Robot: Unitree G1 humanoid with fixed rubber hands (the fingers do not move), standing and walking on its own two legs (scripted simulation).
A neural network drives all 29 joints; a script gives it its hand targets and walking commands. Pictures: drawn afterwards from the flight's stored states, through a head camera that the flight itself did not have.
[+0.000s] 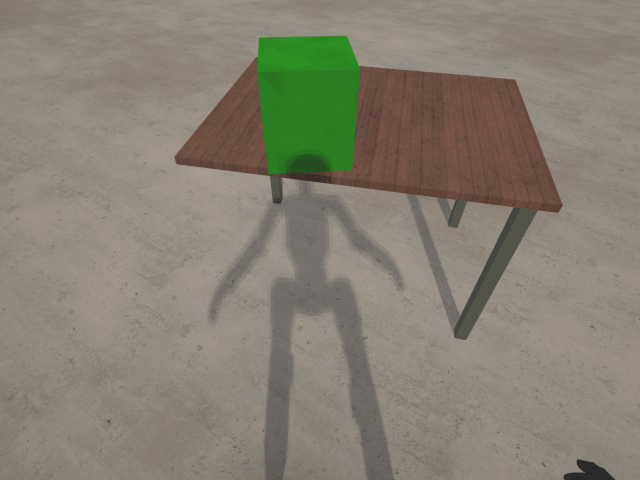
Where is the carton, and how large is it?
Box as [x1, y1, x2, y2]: [257, 36, 359, 173]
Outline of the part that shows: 346,36 259,38 257,76 268,173 351,169 359,67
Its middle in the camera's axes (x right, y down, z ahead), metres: -0.04 -0.33 +0.93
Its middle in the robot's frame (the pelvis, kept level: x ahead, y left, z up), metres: +0.94 +0.05 +0.03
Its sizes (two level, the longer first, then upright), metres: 0.210 0.200 0.250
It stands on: a table, 0.67 m high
